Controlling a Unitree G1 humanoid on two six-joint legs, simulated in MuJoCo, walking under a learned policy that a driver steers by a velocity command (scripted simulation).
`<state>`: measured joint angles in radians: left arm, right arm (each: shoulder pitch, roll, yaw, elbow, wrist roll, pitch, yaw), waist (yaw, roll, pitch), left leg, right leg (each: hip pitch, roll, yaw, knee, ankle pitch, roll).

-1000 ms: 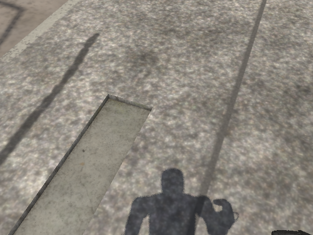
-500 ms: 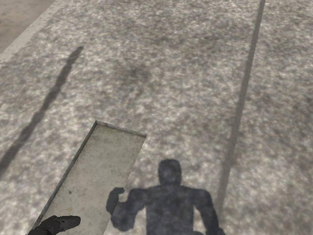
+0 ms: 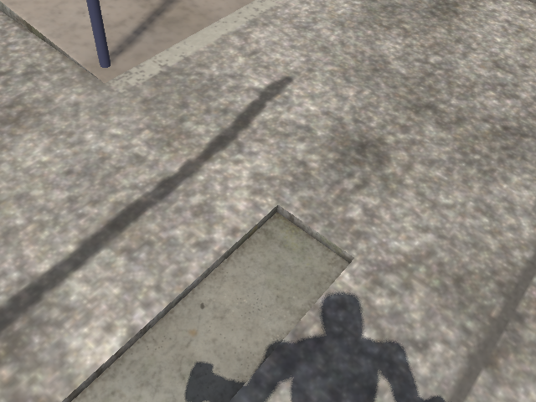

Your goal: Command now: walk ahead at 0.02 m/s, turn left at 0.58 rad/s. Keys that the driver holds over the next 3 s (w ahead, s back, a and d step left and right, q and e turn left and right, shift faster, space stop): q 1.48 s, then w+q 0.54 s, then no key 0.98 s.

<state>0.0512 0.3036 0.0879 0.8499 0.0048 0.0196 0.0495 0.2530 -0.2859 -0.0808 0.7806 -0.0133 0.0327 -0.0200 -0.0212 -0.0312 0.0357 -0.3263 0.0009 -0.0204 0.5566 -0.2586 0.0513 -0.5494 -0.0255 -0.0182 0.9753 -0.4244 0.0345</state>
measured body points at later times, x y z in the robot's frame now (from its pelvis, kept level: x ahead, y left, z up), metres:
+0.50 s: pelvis +0.03 -0.03 +0.00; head +0.07 -0.03 +0.45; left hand +0.08 +0.29 -0.09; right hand +0.26 -0.27 -0.10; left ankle -0.02 +0.08 -0.67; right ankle +0.06 -0.14 -0.74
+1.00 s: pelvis +0.01 +0.03 +0.01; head +0.03 +0.09 +0.45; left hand -0.03 +0.36 -0.11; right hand +0.30 -0.12 -0.06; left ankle -0.03 +0.12 -0.74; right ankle +0.08 -0.11 -0.65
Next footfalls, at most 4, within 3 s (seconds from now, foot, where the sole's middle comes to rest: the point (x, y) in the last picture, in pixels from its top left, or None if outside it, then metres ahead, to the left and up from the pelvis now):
0.40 right None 0.10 -0.13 -0.77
0.80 left None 0.01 0.14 -0.77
1.30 right None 0.16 -0.02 -0.77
1.74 left None -0.06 0.15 -0.77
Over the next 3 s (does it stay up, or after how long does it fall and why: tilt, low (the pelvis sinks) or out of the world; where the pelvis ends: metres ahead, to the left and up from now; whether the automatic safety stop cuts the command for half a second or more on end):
stays up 0.16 0.40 -0.04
